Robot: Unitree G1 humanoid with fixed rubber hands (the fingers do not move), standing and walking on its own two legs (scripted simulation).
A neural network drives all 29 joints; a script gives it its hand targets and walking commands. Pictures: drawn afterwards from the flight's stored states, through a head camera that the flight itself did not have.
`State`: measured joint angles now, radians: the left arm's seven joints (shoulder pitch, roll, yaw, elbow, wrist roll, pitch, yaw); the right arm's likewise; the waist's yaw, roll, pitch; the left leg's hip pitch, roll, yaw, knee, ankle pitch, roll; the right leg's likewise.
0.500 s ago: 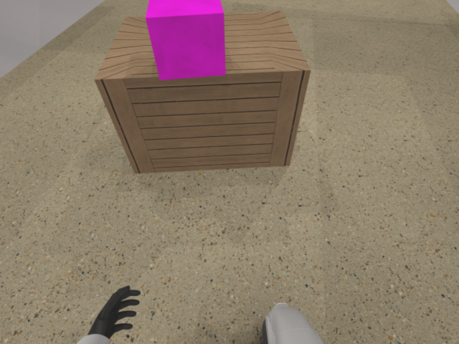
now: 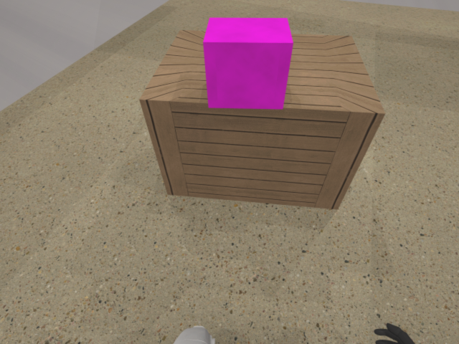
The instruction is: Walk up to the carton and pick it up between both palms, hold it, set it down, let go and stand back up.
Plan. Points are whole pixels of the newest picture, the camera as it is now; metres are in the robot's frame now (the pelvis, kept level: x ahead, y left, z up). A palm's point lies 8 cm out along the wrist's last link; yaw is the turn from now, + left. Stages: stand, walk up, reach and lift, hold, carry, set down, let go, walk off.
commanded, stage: walk up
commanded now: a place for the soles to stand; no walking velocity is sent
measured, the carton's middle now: (246, 64) +1.01 +0.07 -0.02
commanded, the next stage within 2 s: none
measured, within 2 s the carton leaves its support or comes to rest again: neither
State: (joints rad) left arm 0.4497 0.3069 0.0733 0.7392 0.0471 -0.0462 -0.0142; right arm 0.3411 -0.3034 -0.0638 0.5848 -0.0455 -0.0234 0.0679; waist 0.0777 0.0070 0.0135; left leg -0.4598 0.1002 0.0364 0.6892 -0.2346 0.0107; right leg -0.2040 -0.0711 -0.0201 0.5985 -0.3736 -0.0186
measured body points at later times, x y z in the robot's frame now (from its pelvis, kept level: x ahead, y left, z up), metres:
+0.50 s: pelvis +0.21 +0.02 -0.01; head +0.24 +0.01 +0.44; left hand +0.40 +0.25 -0.09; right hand +0.16 -0.25 -0.14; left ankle +0.11 +0.14 -0.69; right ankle +0.30 -0.07 -0.73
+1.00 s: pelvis +0.39 +0.09 -0.01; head +0.41 +0.11 +0.44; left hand +0.37 +0.36 -0.14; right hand +0.55 -0.16 -0.09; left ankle +0.46 +0.20 -0.73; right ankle +0.32 -0.06 -0.66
